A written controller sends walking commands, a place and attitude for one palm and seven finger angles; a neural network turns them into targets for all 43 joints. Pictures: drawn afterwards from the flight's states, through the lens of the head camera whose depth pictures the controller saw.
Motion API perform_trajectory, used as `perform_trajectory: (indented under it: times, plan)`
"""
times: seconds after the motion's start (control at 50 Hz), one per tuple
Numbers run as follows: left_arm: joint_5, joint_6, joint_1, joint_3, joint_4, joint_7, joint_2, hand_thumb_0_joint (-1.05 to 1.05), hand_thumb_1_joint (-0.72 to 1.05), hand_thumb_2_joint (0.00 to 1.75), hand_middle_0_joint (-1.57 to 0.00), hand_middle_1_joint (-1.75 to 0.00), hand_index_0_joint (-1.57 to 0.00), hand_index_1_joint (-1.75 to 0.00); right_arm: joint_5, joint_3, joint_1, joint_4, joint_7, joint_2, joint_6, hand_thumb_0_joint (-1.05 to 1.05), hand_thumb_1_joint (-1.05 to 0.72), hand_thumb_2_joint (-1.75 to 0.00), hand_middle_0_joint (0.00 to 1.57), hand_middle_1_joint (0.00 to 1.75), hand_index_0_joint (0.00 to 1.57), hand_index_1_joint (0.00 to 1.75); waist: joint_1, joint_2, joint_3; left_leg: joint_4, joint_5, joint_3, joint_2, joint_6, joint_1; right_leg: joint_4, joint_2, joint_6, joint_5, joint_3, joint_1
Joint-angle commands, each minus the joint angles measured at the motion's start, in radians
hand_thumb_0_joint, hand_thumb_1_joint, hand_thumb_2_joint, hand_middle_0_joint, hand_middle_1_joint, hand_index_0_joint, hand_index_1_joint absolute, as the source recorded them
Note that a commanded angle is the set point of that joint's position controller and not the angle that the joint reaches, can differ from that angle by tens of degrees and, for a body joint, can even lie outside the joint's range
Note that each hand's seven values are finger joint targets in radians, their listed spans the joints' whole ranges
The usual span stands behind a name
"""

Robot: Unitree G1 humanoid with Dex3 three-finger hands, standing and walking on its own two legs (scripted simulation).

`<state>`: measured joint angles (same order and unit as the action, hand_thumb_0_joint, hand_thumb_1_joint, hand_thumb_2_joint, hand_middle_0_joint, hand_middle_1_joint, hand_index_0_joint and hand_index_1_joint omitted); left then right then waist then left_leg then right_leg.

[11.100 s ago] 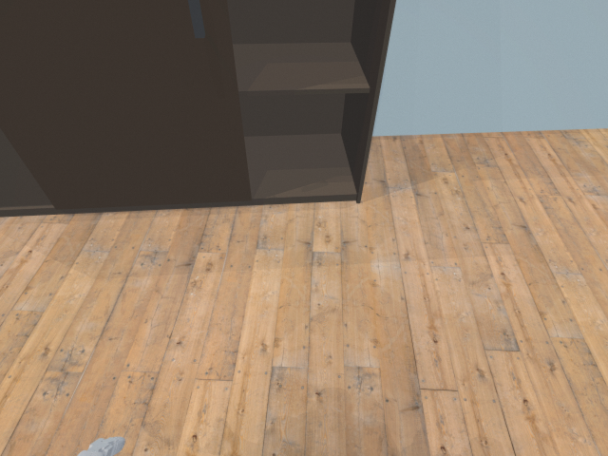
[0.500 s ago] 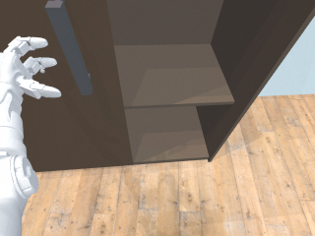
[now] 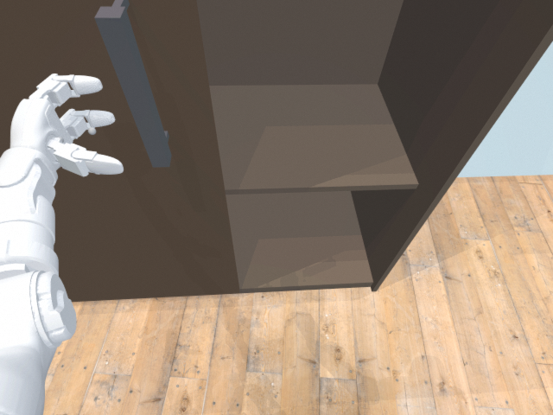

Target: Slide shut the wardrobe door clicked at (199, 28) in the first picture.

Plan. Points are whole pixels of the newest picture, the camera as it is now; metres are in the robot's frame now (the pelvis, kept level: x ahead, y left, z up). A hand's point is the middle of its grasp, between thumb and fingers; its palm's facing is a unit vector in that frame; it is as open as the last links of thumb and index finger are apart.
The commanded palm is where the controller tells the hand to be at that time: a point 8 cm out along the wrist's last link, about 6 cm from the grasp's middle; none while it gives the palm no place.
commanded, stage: feel for the door with the fingertips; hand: left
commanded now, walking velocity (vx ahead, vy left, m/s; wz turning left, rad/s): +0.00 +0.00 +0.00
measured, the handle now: (144, 91) +0.54 +0.17 +0.17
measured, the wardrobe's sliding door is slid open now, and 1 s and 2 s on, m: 0.50 0.50 0.50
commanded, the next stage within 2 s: slide the fingers in behind the handle in 1.04 s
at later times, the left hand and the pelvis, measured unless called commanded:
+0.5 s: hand (121, 127) +0.47 +0.19 +0.16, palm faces +0.00 -1.00 +0.01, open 14.0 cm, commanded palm +0.45 +0.25 +0.15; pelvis +0.00 +0.00 +0.00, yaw -1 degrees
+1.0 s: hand (120, 115) +0.50 +0.20 +0.16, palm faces +0.02 -1.00 -0.01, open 13.8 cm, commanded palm +0.49 +0.25 +0.15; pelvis -0.01 +0.00 +0.00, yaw -1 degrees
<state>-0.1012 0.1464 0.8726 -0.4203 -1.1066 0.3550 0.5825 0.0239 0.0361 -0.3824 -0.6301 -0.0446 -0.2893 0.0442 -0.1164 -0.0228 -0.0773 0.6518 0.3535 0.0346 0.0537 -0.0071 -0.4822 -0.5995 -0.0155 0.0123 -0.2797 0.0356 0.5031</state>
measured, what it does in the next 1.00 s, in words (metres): stands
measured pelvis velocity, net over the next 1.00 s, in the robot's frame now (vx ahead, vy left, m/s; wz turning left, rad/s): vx -0.01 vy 0.00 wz -0.01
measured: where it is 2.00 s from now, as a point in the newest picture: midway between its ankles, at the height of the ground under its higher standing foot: outside the picture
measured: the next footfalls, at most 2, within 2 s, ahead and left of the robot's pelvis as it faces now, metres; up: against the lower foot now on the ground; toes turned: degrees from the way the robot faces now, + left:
none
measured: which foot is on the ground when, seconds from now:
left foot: down 0.00-1.00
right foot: down 0.00-1.00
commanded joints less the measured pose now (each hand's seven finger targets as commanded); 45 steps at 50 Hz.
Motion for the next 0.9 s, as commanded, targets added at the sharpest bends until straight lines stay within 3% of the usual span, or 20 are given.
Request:
perform_trajectory:
  times: [0.0,0.04,0.08,0.16,0.18,0.22,0.28,0.4,0.44,0.48,0.5,0.58,0.62,0.64,0.68,0.72,0.76,0.78,0.84,0.88]
  plan:
    - [-0.039,0.105,0.539,-0.051,0.266,0.016,0.299,0.00,-0.50,0.30,-0.30,-1.20,-0.30,-1.20,-0.002,-0.062,-0.102,0.065,-0.015,-0.166,0.024,0.00,-0.90,-0.90,0.20,0.30,0.20,0.30,-0.019,-0.048,-0.384,-0.044,-0.340,-0.024,-0.031,0.037,0.177,0.028,0.033,-0.029,0.366,-0.018,-0.184]
    - [-0.050,0.114,0.551,-0.087,0.267,0.025,0.341,0.00,-0.50,0.30,-0.30,-1.20,-0.30,-1.20,0.000,-0.059,-0.101,0.060,-0.021,-0.168,0.026,0.00,-0.90,-0.90,0.20,0.30,0.20,0.30,-0.010,-0.065,-0.410,-0.044,-0.340,-0.022,-0.034,0.036,0.176,0.026,0.031,-0.029,0.376,-0.022,-0.208]
    - [-0.044,0.112,0.540,-0.052,0.262,0.032,0.312,0.00,-0.50,0.30,-0.30,-1.20,-0.30,-1.20,0.001,-0.058,-0.101,0.057,-0.018,-0.164,0.028,0.00,-0.90,-0.90,0.20,0.30,0.20,0.30,-0.006,-0.114,-0.411,-0.040,-0.375,-0.025,-0.035,0.035,0.191,0.021,0.030,-0.035,0.386,-0.017,-0.193]
    - [-0.033,0.077,0.463,0.012,0.199,0.025,0.210,0.00,-0.50,0.30,-0.30,-1.20,-0.30,-1.20,0.001,-0.059,-0.103,0.048,-0.010,-0.158,0.030,0.00,-0.90,-0.90,0.20,0.30,0.20,0.30,-0.015,-0.102,-0.320,-0.055,-0.311,-0.024,-0.031,0.033,0.159,0.041,0.033,-0.032,0.317,-0.007,-0.137]
    - [-0.040,0.070,0.462,-0.009,0.193,0.019,0.231,0.00,-0.50,0.30,-0.30,-1.20,-0.30,-1.20,0.002,-0.061,-0.108,0.048,-0.009,-0.166,0.030,0.00,-0.90,-0.90,0.20,0.30,0.20,0.30,-0.011,-0.073,-0.314,-0.055,-0.313,-0.028,-0.031,0.034,0.149,0.040,0.035,-0.036,0.320,-0.003,-0.146]
    - [-0.050,0.057,0.464,0.005,0.209,0.011,0.192,0.00,-0.50,0.30,-0.30,-1.20,-0.30,-1.20,0.001,-0.064,-0.105,0.053,-0.008,-0.164,0.033,0.00,-0.90,-0.90,0.20,0.30,0.20,0.30,-0.015,-0.069,-0.324,-0.060,-0.299,-0.023,-0.029,0.033,0.153,0.045,0.036,-0.032,0.309,-0.003,-0.143]
    - [-0.053,0.060,0.468,-0.024,0.232,-0.014,0.223,0.00,-0.50,0.30,-0.30,-1.20,-0.30,-1.20,-0.002,-0.066,-0.112,0.054,-0.004,-0.169,0.036,0.00,-0.90,-0.90,0.20,0.30,0.20,0.30,-0.002,-0.044,-0.341,-0.061,-0.320,-0.027,-0.030,0.034,0.144,0.039,0.037,-0.036,0.328,-0.002,-0.167]
    - [-0.037,0.093,0.430,-0.020,0.390,-0.073,0.186,0.00,-0.50,0.30,-0.30,-1.20,-0.30,-1.20,-0.005,-0.074,-0.099,0.069,0.008,-0.146,0.042,0.00,-0.90,-0.90,0.20,0.30,0.20,0.30,0.019,-0.100,-0.409,-0.059,-0.417,-0.026,-0.022,0.027,0.224,0.029,0.043,-0.036,0.373,-0.004,-0.192]
    - [-0.038,0.076,0.437,0.003,0.338,-0.089,0.146,0.00,-0.50,0.30,-0.30,-1.20,-0.30,-1.20,-0.001,-0.070,-0.091,0.059,0.006,-0.146,0.043,0.00,-0.90,-0.90,0.20,0.30,0.20,0.30,0.003,-0.054,-0.328,-0.072,-0.350,-0.022,-0.021,0.028,0.185,0.046,0.043,-0.033,0.333,-0.001,-0.171]
    - [-0.029,0.060,0.469,-0.029,0.259,-0.107,0.207,0.00,-0.50,0.30,-0.30,-1.20,-0.30,-1.20,0.001,-0.066,-0.095,0.046,0.002,-0.160,0.042,0.00,-0.90,-0.90,0.20,0.30,0.20,0.30,0.001,-0.008,-0.255,-0.086,-0.268,-0.025,-0.025,0.032,0.121,0.058,0.039,-0.035,0.284,0.001,-0.163]
    - [-0.014,0.056,0.498,-0.024,0.236,-0.112,0.197,0.00,-0.50,0.30,-0.30,-1.20,-0.30,-1.20,0.000,-0.063,-0.093,0.044,-0.001,-0.154,0.041,0.00,-0.90,-0.90,0.20,0.30,0.20,0.30,-0.014,-0.033,-0.238,-0.092,-0.231,-0.017,-0.027,0.033,0.111,0.060,0.036,-0.031,0.261,-0.006,-0.150]
    - [0.025,0.093,0.573,-0.018,0.268,-0.128,0.228,0.00,-0.50,0.30,-0.30,-1.20,-0.30,-1.20,-0.008,-0.060,-0.106,0.046,-0.002,-0.148,0.052,0.00,-0.90,-0.90,0.20,0.30,0.20,0.30,-0.011,-0.090,-0.325,-0.073,-0.276,-0.017,-0.033,0.035,0.155,0.044,0.033,-0.036,0.298,-0.018,-0.165]
    - [0.021,0.120,0.583,-0.011,0.267,-0.116,0.214,0.00,-0.50,0.30,-0.30,-1.20,-0.30,-1.20,-0.010,-0.062,-0.113,0.040,-0.005,-0.143,0.056,0.00,-0.90,-0.90,0.20,0.30,0.20,0.30,-0.017,-0.075,-0.389,-0.061,-0.320,-0.021,-0.031,0.031,0.187,0.033,0.035,-0.033,0.336,-0.019,-0.185]
    - [0.014,0.126,0.605,0.024,0.254,-0.105,0.172,0.00,-0.50,0.30,-0.30,-1.20,-0.30,-1.20,-0.010,-0.060,-0.115,0.035,-0.007,-0.141,0.059,0.00,-0.90,-0.90,0.20,0.30,0.20,0.30,-0.034,-0.055,-0.387,-0.060,-0.325,-0.023,-0.029,0.030,0.194,0.033,0.036,-0.030,0.341,-0.016,-0.174]
    - [-0.004,0.117,0.600,0.025,0.163,-0.087,0.162,0.00,-0.50,0.30,-0.30,-1.20,-0.30,-1.20,-0.009,-0.058,-0.124,0.020,-0.008,-0.151,0.061,0.00,-0.90,-0.90,0.20,0.30,0.20,0.30,-0.042,-0.023,-0.340,-0.060,-0.288,-0.023,-0.030,0.032,0.158,0.042,0.037,-0.030,0.320,-0.015,-0.155]
    - [-0.001,0.090,0.610,-0.006,0.063,-0.075,0.206,0.00,-0.50,0.30,-0.30,-1.20,-0.30,-1.20,-0.008,-0.055,-0.134,0.004,-0.013,-0.165,0.058,0.00,-0.90,-0.90,0.20,0.30,0.20,0.30,-0.057,0.024,-0.277,-0.064,-0.214,-0.019,-0.031,0.034,0.088,0.051,0.032,-0.023,0.277,-0.019,-0.133]
    - [0.016,0.072,0.598,-0.031,0.027,-0.071,0.259,0.00,-0.50,0.30,-0.30,-1.20,-0.30,-1.20,-0.009,-0.053,-0.144,0.008,-0.013,-0.172,0.053,0.00,-0.90,-0.90,0.20,0.30,0.20,0.30,-0.050,0.008,-0.281,-0.062,-0.199,-0.015,-0.036,0.036,0.052,0.049,0.027,-0.024,0.270,-0.026,-0.138]
    - [0.025,0.074,0.607,-0.050,0.037,-0.071,0.302,0.00,-0.50,0.30,-0.30,-1.20,-0.30,-1.20,-0.009,-0.053,-0.149,0.014,-0.011,-0.175,0.051,0.00,-0.90,-0.90,0.20,0.30,0.20,0.30,-0.036,-0.028,-0.310,-0.054,-0.234,-0.013,-0.040,0.037,0.055,0.038,0.025,-0.028,0.304,-0.029,-0.157]
    - [0.046,0.110,0.649,-0.005,0.126,-0.067,0.263,0.00,-0.50,0.30,-0.30,-1.20,-0.30,-1.20,-0.019,-0.056,-0.161,0.025,-0.005,-0.157,0.047,0.00,-0.90,-0.90,0.20,0.30,0.20,0.30,-0.045,-0.103,-0.378,-0.037,-0.310,-0.015,-0.037,0.033,0.113,0.020,0.029,-0.027,0.352,-0.029,-0.146]
    - [0.022,0.132,0.643,-0.019,0.148,-0.063,0.273,0.00,-0.50,0.30,-0.30,-1.20,-0.30,-1.20,-0.018,-0.064,-0.170,0.029,-0.002,-0.162,0.045,0.00,-0.90,-0.90,0.20,0.30,0.20,0.30,-0.040,-0.064,-0.420,-0.023,-0.361,-0.024,-0.032,0.034,0.139,0.014,0.037,-0.029,0.386,-0.025,-0.163]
